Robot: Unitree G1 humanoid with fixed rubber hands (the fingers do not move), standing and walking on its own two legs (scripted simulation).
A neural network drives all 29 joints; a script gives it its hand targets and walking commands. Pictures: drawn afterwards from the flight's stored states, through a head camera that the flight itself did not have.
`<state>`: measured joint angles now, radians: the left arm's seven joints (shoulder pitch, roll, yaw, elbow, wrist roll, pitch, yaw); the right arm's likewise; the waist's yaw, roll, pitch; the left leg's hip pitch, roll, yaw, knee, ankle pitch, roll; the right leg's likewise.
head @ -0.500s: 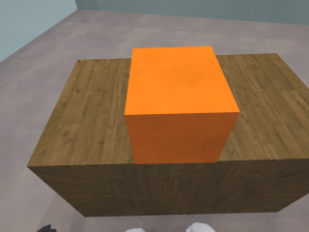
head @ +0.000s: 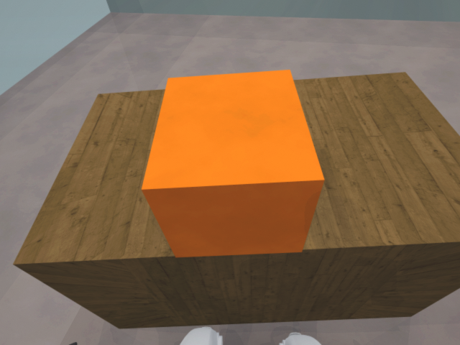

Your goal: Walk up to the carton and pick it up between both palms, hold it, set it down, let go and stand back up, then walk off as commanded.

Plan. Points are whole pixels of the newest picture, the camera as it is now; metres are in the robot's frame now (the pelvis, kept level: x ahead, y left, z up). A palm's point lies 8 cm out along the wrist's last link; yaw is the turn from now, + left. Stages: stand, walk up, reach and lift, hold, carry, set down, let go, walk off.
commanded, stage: walk up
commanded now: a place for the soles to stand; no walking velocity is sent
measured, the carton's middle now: (233, 162) +0.47 +0.03 +0.04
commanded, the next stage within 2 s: reach and lift in 0.98 s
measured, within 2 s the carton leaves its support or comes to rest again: neither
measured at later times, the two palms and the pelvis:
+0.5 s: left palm out of the picture +0.10 +0.36 -0.09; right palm out of the picture +0.09 -0.30 -0.08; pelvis +0.01 +0.03 +0.00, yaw +0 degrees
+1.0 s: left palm out of the picture +0.11 +0.36 -0.08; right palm out of the picture +0.10 -0.29 -0.08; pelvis +0.02 +0.03 +0.00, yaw +0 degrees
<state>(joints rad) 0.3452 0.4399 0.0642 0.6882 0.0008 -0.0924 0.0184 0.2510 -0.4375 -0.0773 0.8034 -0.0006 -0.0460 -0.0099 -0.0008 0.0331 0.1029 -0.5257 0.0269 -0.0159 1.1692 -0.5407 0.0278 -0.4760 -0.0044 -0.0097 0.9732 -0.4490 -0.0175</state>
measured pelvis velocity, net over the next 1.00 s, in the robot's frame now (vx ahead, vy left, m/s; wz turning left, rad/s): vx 0.02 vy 0.03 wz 0.01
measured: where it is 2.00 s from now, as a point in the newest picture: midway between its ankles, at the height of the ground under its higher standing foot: outside the picture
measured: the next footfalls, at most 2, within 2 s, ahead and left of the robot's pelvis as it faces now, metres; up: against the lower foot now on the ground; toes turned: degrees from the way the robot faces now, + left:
left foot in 0.10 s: +0.09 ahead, +0.14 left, +0.00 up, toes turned +3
right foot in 0.32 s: +0.18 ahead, -0.09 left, +0.00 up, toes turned +2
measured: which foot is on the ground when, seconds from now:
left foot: up 0.00-0.08, down 0.10-1.00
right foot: down 0.00-0.14, up 0.16-0.30, down 0.32-1.00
